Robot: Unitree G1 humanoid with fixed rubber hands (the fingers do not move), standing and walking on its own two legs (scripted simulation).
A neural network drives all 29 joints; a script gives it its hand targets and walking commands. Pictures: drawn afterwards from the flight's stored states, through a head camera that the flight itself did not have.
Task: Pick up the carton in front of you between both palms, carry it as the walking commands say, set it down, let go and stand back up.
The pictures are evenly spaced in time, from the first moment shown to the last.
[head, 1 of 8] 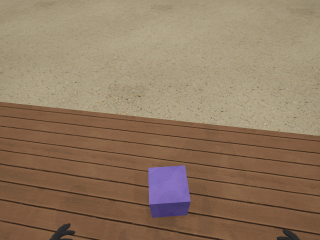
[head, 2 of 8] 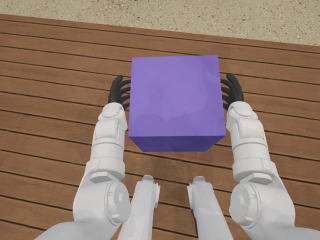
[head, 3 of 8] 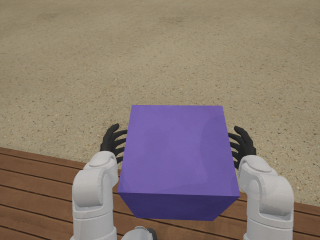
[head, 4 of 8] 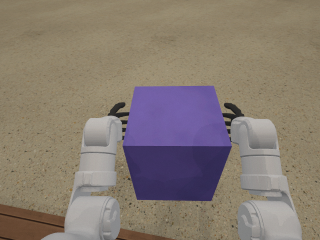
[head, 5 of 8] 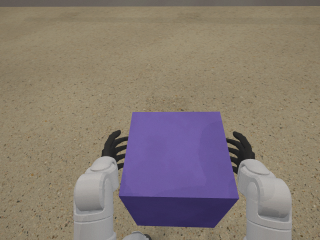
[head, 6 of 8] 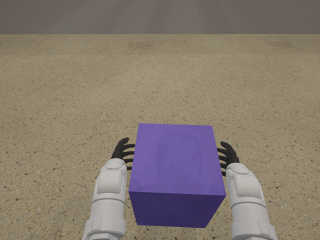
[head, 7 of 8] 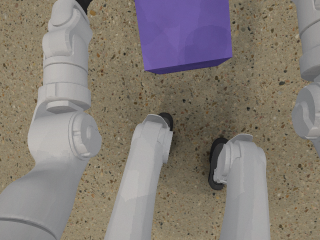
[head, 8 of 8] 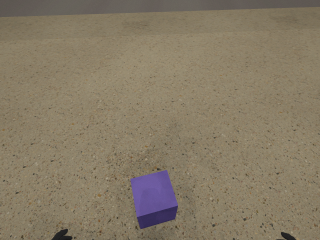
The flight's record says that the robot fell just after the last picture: no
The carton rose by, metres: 0.70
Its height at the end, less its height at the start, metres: -0.08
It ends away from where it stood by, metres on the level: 3.19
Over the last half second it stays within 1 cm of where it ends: yes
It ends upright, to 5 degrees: yes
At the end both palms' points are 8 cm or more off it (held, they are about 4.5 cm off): yes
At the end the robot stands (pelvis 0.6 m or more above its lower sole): yes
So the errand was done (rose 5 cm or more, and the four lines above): yes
